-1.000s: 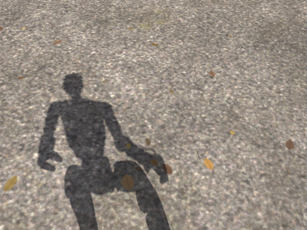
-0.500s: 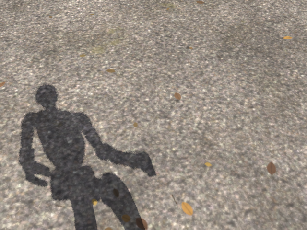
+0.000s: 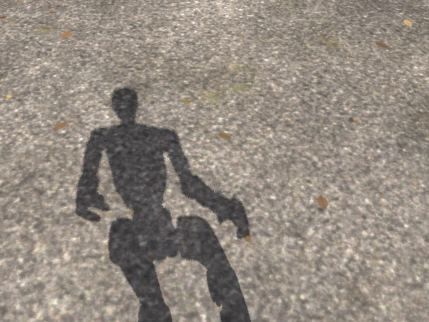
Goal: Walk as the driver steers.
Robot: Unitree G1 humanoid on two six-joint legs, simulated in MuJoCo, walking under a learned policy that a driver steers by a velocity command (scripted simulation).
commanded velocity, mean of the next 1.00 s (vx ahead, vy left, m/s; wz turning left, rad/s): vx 0.50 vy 0.00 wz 0.15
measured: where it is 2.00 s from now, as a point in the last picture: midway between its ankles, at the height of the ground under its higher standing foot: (200, 207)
